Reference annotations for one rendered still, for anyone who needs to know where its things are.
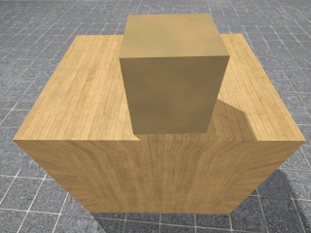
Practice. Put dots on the carton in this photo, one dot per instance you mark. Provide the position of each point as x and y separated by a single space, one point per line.
172 68

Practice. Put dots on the pedestal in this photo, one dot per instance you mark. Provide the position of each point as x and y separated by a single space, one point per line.
79 131

